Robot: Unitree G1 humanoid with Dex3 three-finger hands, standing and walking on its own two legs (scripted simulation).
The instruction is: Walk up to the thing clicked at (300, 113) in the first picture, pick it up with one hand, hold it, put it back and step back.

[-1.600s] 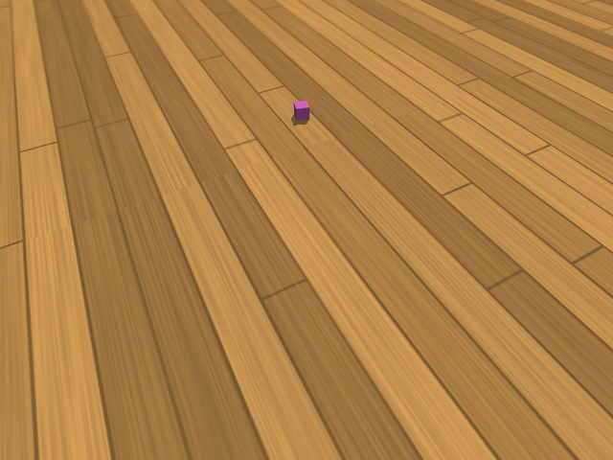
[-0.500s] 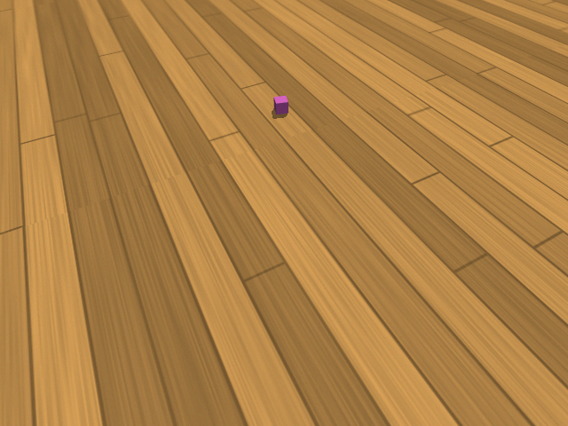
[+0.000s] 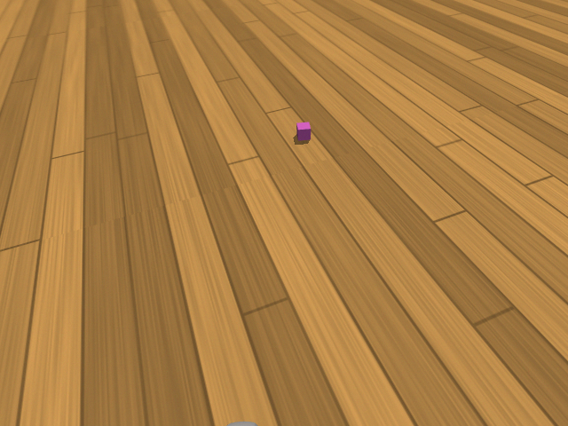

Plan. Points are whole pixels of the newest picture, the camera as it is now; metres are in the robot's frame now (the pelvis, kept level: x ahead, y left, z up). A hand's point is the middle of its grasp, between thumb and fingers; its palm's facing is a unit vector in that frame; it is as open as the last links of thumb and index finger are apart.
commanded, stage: walk up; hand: left
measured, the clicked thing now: (303, 131) +1.92 -0.03 -0.73
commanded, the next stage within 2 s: none
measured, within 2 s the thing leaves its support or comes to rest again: neither
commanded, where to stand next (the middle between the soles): +1.57 -0.32 m, yaw +8 degrees
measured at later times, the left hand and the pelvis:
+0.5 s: hand (166, 335) +0.32 +0.26 -0.15, palm faces +0.01 -0.94 -0.33, open 7.4 cm; pelvis +0.26 -0.02 -0.01, yaw +2 degrees
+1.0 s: hand (230, 248) +0.52 +0.16 -0.14, palm faces +0.11 -0.93 -0.36, open 7.4 cm; pelvis +0.55 -0.12 +0.00, yaw +6 degrees
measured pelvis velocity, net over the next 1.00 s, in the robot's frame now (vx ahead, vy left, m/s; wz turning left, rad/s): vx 0.55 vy -0.12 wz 0.10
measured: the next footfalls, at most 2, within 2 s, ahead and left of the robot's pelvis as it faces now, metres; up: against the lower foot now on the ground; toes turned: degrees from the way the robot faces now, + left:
left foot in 0.26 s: +0.31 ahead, +0.14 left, +0.00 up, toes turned +9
right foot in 0.64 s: +0.52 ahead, -0.20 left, +0.00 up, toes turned -4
